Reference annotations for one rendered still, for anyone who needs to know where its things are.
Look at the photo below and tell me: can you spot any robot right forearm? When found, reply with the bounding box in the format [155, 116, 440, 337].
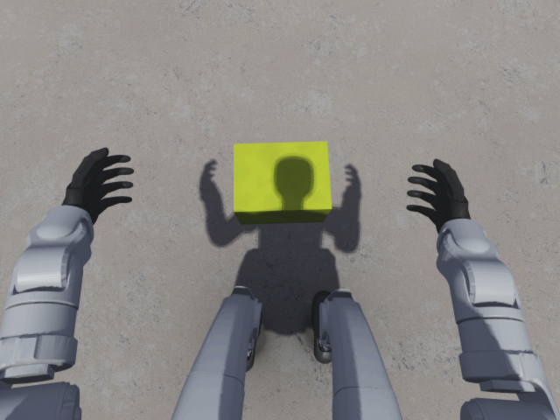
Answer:
[437, 219, 560, 420]

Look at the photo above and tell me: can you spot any carton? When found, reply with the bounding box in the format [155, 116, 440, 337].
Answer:
[234, 142, 332, 225]

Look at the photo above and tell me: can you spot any robot right upper arm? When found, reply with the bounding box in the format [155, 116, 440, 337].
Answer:
[460, 398, 557, 420]

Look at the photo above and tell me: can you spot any robot right hand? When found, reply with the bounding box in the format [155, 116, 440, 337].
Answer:
[406, 159, 471, 234]

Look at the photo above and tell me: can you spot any robot right foot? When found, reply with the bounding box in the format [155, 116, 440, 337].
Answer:
[311, 290, 332, 364]

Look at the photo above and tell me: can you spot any robot left upper arm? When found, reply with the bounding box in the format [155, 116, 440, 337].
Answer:
[0, 381, 81, 420]

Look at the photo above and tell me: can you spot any robot left hand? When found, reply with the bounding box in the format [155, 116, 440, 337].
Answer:
[62, 147, 134, 225]

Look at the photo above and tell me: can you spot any robot left forearm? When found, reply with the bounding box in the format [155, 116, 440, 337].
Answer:
[0, 206, 94, 389]

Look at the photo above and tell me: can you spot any left robot thigh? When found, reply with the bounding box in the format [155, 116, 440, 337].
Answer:
[171, 294, 262, 420]

